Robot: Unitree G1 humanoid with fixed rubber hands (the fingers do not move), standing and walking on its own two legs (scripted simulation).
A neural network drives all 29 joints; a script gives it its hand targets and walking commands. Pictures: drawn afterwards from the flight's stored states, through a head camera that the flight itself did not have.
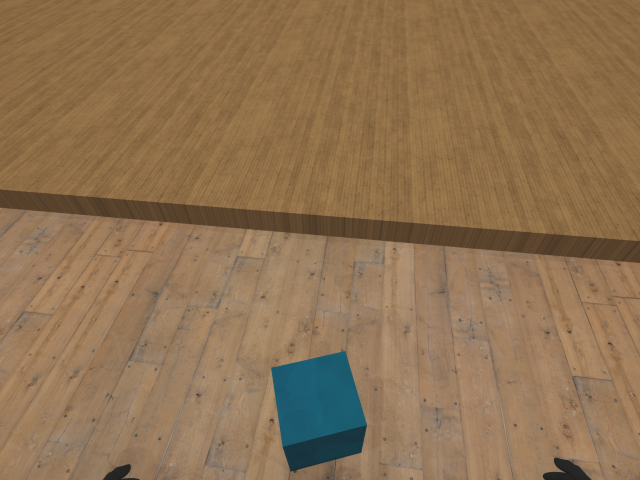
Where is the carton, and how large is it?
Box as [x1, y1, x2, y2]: [271, 351, 366, 470]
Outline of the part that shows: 344,351 271,368 282,445 290,470 313,465 361,451 366,423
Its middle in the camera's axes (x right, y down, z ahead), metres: -0.01 +0.50 +1.08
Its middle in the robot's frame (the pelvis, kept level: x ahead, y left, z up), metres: +0.43 +0.05 -0.66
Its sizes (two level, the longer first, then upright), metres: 0.210 0.200 0.250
